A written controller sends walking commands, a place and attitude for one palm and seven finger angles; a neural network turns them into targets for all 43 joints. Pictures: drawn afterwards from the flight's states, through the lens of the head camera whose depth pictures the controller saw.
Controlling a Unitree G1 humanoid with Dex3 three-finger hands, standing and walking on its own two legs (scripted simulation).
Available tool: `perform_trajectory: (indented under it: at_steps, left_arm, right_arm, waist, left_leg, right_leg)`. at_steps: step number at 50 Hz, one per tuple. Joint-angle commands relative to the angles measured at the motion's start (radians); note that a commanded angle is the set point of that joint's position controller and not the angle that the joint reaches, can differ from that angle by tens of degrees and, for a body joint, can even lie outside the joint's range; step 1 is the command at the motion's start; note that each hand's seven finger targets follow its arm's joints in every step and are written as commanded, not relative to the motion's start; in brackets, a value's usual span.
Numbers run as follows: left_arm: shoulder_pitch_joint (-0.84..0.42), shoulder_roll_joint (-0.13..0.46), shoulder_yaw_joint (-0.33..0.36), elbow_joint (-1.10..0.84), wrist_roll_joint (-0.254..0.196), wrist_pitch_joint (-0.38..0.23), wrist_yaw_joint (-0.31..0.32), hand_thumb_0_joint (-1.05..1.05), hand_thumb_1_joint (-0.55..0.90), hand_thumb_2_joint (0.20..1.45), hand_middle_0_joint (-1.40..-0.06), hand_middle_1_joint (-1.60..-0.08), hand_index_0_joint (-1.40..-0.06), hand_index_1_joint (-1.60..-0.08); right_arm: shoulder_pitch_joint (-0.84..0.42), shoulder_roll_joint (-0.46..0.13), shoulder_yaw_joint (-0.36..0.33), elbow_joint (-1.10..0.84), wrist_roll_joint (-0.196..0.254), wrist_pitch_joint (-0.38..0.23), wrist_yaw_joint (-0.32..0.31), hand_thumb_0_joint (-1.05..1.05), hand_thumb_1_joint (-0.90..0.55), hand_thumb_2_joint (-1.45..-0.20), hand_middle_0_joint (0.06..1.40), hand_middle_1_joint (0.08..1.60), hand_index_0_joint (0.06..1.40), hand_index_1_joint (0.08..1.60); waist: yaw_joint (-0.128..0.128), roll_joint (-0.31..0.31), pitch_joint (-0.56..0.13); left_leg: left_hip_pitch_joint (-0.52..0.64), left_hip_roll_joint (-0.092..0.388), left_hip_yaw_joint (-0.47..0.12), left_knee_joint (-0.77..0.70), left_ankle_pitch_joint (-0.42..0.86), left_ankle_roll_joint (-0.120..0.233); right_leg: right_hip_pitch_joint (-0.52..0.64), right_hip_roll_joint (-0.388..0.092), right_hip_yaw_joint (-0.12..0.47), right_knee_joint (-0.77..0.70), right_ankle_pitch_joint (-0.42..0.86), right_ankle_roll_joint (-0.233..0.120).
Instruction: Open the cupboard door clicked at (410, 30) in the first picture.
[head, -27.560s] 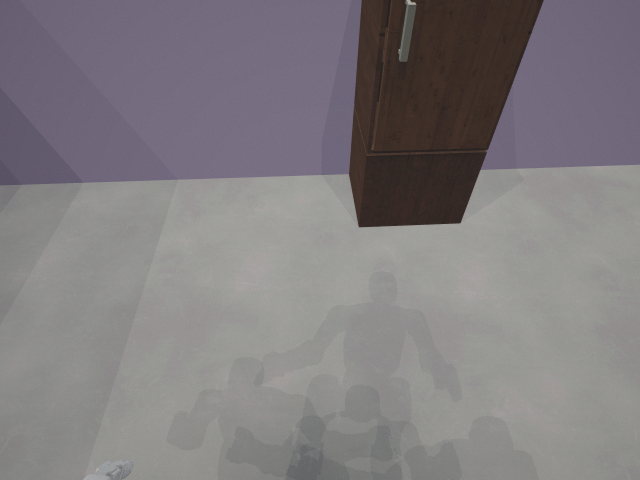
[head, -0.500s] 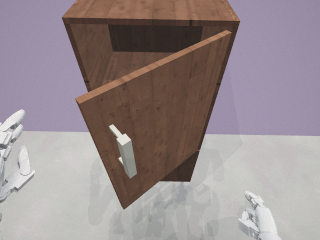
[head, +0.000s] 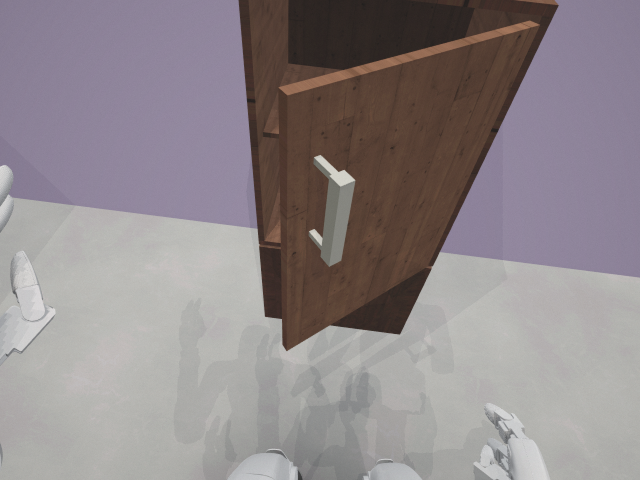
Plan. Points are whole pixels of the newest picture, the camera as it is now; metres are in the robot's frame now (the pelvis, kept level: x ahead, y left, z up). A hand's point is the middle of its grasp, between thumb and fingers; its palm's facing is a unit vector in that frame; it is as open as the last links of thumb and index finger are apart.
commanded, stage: step back with the hand held close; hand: left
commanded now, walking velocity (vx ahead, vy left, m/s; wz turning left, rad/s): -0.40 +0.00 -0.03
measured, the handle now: (326, 213) +0.42 +0.03 +0.11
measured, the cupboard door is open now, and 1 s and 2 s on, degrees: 41 41 41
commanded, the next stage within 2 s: stop stepping back and stand still in 0.12 s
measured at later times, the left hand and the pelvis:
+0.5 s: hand out of the picture +0.10 +0.28 +0.20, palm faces +0.32 -0.88 -0.35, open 7.4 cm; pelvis -0.14 +0.04 +0.01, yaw -10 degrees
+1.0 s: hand out of the picture -0.03 +0.31 +0.20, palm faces +0.34 -0.86 -0.37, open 7.4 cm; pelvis -0.28 +0.09 +0.01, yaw -8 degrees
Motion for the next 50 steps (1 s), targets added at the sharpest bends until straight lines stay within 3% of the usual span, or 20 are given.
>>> perform_trajectory:
  at_steps: [1, 11, 14, 16, 19, 20, 22, 24, 28, 31, 33, 35, 36, 38, 40, 42, 46, 48, 49, 50]
  left_arm:
    - [-0.103, 0.220, 0.189, -0.156, -0.008, -0.072, 0.033, 0.000, 0.900, 0.900, -0.200, -0.300, -0.200, -0.300]
    - [-0.051, 0.193, 0.093, -0.214, -0.064, -0.033, -0.001, 0.000, 0.900, 0.900, -0.200, -0.300, -0.200, -0.300]
    - [0.007, 0.283, 0.157, -0.261, -0.067, -0.047, -0.014, 0.000, 0.900, 0.900, -0.200, -0.300, -0.200, -0.300]
    - [-0.032, 0.368, 0.252, -0.321, -0.071, -0.052, -0.011, 0.000, 0.900, 0.900, -0.200, -0.300, -0.200, -0.300]
    - [-0.034, 0.210, 0.177, -0.155, -0.073, 0.010, -0.027, 0.000, 0.900, 0.900, -0.200, -0.300, -0.200, -0.300]
    - [-0.021, 0.199, 0.164, -0.133, -0.074, 0.020, -0.026, 0.000, 0.900, 0.900, -0.200, -0.300, -0.200, -0.300]
    - [-0.135, 0.209, 0.118, -0.170, -0.067, 0.008, -0.029, 0.000, 0.900, 0.900, -0.200, -0.300, -0.200, -0.300]
    - [-0.248, 0.223, 0.111, -0.101, -0.046, -0.027, -0.014, 0.000, 0.900, 0.900, -0.200, -0.300, -0.200, -0.300]
    - [0.027, 0.207, 0.116, -0.250, -0.037, -0.007, -0.018, 0.000, 0.900, 0.900, -0.200, -0.300, -0.200, -0.300]
    - [0.171, 0.197, 0.119, -0.301, -0.019, -0.004, -0.009, 0.000, 0.900, 0.900, -0.200, -0.300, -0.200, -0.300]
    - [0.192, 0.231, 0.154, -0.251, -0.021, 0.001, 0.001, 0.000, 0.900, 0.900, -0.200, -0.300, -0.200, -0.300]
    - [0.118, 0.265, 0.176, -0.213, -0.012, 0.030, -0.008, 0.000, 0.900, 0.900, -0.200, -0.300, -0.200, -0.300]
    - [0.013, 0.256, 0.168, -0.236, -0.018, 0.023, -0.021, 0.000, 0.900, 0.900, -0.200, -0.300, -0.200, -0.300]
    - [-0.257, 0.413, 0.282, -0.287, -0.050, 0.003, -0.031, 0.000, 0.900, 0.900, -0.200, -0.300, -0.200, -0.300]
    - [-0.220, 0.255, 0.177, 0.023, -0.023, -0.002, -0.035, 0.000, 0.900, 0.900, -0.200, -0.300, -0.200, -0.300]
    - [-0.218, 0.213, 0.103, 0.003, -0.025, 0.000, -0.032, 0.000, 0.900, 0.900, -0.200, -0.300, -0.200, -0.300]
    - [-0.140, 0.139, 0.023, -0.098, -0.018, -0.019, 0.000, 0.000, 0.900, 0.900, -0.200, -0.300, -0.200, -0.300]
    - [-0.112, 0.161, 0.064, -0.145, -0.018, -0.038, 0.009, 0.000, 0.900, 0.900, -0.200, -0.300, -0.200, -0.300]
    - [-0.131, 0.195, 0.092, -0.165, -0.006, -0.048, 0.001, 0.000, 0.900, 0.900, -0.200, -0.300, -0.200, -0.300]
    - [-0.115, 0.269, 0.179, -0.189, -0.002, -0.059, -0.002, 0.000, 0.900, 0.900, -0.200, -0.300, -0.200, -0.300]
  right_arm:
    - [-0.083, -0.134, -0.068, -0.128, 0.005, -0.081, 0.004, 0.000, -0.900, -0.900, 0.200, 0.300, 0.200, 0.300]
    - [-0.109, -0.089, -0.035, -0.111, -0.003, -0.079, 0.048, 0.000, -0.900, -0.900, 0.200, 0.300, 0.200, 0.300]
    - [-0.097, -0.084, -0.035, -0.100, 0.014, -0.050, 0.042, 0.000, -0.900, -0.900, 0.200, 0.300, 0.200, 0.300]
    - [-0.109, -0.075, -0.008, -0.150, 0.007, -0.052, 0.055, 0.000, -0.900, -0.900, 0.200, 0.300, 0.200, 0.300]
    - [-0.129, -0.100, -0.026, -0.142, 0.038, -0.062, 0.015, 0.000, -0.900, -0.900, 0.200, 0.300, 0.200, 0.300]
    - [-0.092, -0.109, -0.015, -0.118, 0.031, -0.061, 0.004, 0.000, -0.900, -0.900, 0.200, 0.300, 0.200, 0.300]
    - [-0.107, -0.149, -0.026, -0.127, 0.010, -0.098, 0.000, 0.000, -0.900, -0.900, 0.200, 0.300, 0.200, 0.300]
    - [-0.092, -0.139, -0.016, -0.108, 0.003, -0.134, 0.007, 0.000, -0.900, -0.900, 0.200, 0.300, 0.200, 0.300]
    - [-0.127, -0.120, -0.027, -0.128, -0.006, -0.115, 0.028, 0.000, -0.900, -0.900, 0.200, 0.300, 0.200, 0.300]
    - [-0.119, -0.107, -0.036, -0.150, -0.014, -0.094, 0.037, 0.000, -0.900, -0.900, 0.200, 0.300, 0.200, 0.300]
    - [-0.106, -0.088, -0.040, -0.152, -0.016, -0.080, 0.025, 0.000, -0.900, -0.900, 0.200, 0.300, 0.200, 0.300]
    - [-0.075, -0.078, -0.053, -0.117, 0.010, -0.054, 0.018, 0.000, -0.900, -0.900, 0.200, 0.300, 0.200, 0.300]
    - [-0.079, -0.121, -0.065, -0.114, 0.022, -0.055, -0.003, 0.000, -0.900, -0.900, 0.200, 0.300, 0.200, 0.300]
    - [-0.108, -0.122, -0.054, -0.081, -0.012, -0.048, 0.018, 0.000, -0.900, -0.900, 0.200, 0.300, 0.200, 0.300]
    - [-0.086, -0.084, -0.047, -0.104, -0.007, -0.043, -0.001, 0.000, -0.900, -0.900, 0.200, 0.300, 0.200, 0.300]
    - [-0.129, -0.107, -0.055, -0.094, 0.010, -0.073, -0.024, 0.000, -0.900, -0.900, 0.200, 0.300, 0.200, 0.300]
    - [-0.036, -0.091, -0.022, -0.101, -0.008, -0.117, -0.038, 0.000, -0.900, -0.900, 0.200, 0.300, 0.200, 0.300]
    - [-0.030, -0.122, -0.027, -0.131, -0.005, -0.129, -0.033, 0.000, -0.900, -0.900, 0.200, 0.300, 0.200, 0.300]
    - [-0.043, -0.122, -0.033, -0.134, -0.003, -0.124, -0.021, 0.000, -0.900, -0.900, 0.200, 0.300, 0.200, 0.300]
    - [-0.078, -0.136, -0.058, -0.138, 0.003, -0.122, -0.011, 0.000, -0.900, -0.900, 0.200, 0.300, 0.200, 0.300]
  waist:
    - [-0.014, 0.134, -0.177]
    - [0.018, 0.236, -0.297]
    - [0.017, -0.217, -0.218]
    - [-0.008, -0.191, -0.267]
    - [-0.028, -0.211, -0.076]
    - [-0.059, -0.004, -0.104]
    - [-0.040, 0.466, -0.124]
    - [-0.031, 0.116, -0.048]
    - [0.019, 0.233, -0.182]
    - [0.030, 0.375, -0.177]
    - [0.033, 0.244, -0.191]
    - [0.039, -0.298, -0.147]
    - [-0.013, -0.327, -0.090]
    - [-0.088, -0.203, -0.048]
    - [-0.084, -0.195, -0.111]
    - [-0.038, -0.042, -0.051]
    - [-0.050, 0.008, -0.206]
    - [-0.045, 0.228, -0.140]
    - [-0.053, 0.172, -0.073]
    - [-0.028, 0.059, -0.074]
  left_leg:
    - [-0.147, 0.355, -0.358, -0.545, -0.561, 0.017]
    - [0.247, 0.176, -0.092, -0.566, -0.220, -0.209]
    - [0.298, -0.018, 0.001, 0.265, -0.194, -0.168]
    - [-0.011, -0.003, -0.065, 0.542, -0.250, -0.149]
    - [0.096, 0.070, -0.094, 0.036, -0.119, -0.084]
    - [0.293, 0.019, -0.064, -0.144, -0.006, -0.073]
    - [0.383, 0.271, -0.478, -0.403, 0.153, -0.048]
    - [0.185, 0.329, -0.676, -0.547, -0.226, 0.009]
    - [0.027, 0.166, -0.292, -0.690, -0.578, -0.220]
    - [-0.127, 0.129, -0.126, -0.678, -0.580, -0.152]
    - [-0.194, 0.138, -0.105, -0.566, -0.543, -0.127]
    - [-0.100, -0.041, 0.078, 0.302, -0.326, -0.146]
    - [-0.164, -0.039, -0.068, 0.651, -0.285, -0.128]
    - [-0.124, 0.093, -0.207, 0.889, -0.118, -0.145]
    - [0.001, 0.079, -0.032, 0.576, -0.139, -0.118]
    - [0.009, 0.080, -0.015, 0.306, -0.260, -0.087]
    - [0.295, -0.018, 0.094, -0.273, -0.275, -0.055]
    - [0.399, 0.292, -0.383, -0.457, -0.423, 0.072]
    - [0.327, 0.409, -0.523, -0.505, -0.392, 0.153]
    - [0.324, 0.406, -0.441, -0.478, -0.209, 0.142]
  right_leg:
    - [0.186, 0.071, -0.031, 0.459, -0.121, -0.017]
    - [0.318, 0.075, -0.220, -0.408, -0.214, -0.099]
    - [0.005, -0.271, 0.039, -0.704, 0.137, -0.203]
    - [0.181, -0.376, 0.048, -0.564, 0.493, -0.275]
    - [0.207, -0.259, 0.009, -0.401, 0.572, -0.171]
    - [0.138, -0.191, -0.072, -0.255, 0.509, -0.113]
    - [0.004, -0.008, -0.105, 0.151, -0.206, -0.034]
    - [0.007, 0.032, -0.004, 0.233, -0.190, -0.041]
    - [0.283, 0.071, -0.150, 0.150, -0.029, -0.062]
    - [0.463, 0.094, -0.252, 0.025, -0.108, -0.080]
    - [0.598, 0.087, -0.253, -0.139, -0.213, -0.101]
    - [0.264, -0.179, 0.016, -0.585, -0.197, -0.200]
    - [-0.008, -0.345, 0.290, -0.692, -0.260, -0.249]
    - [-0.371, -0.486, 0.416, -0.783, -0.488, -0.302]
    - [-0.240, -0.306, 0.146, -0.741, -0.663, -0.171]
    - [-0.157, -0.322, 0.233, -0.692, -0.626, -0.195]
    - [0.160, -0.156, -0.029, -0.367, -0.180, -0.101]
    - [-0.084, -0.020, -0.180, 0.024, -0.120, -0.006]
    - [-0.181, -0.045, -0.131, 0.183, -0.114, -0.004]
    - [-0.194, -0.055, -0.094, 0.221, -0.076, -0.011]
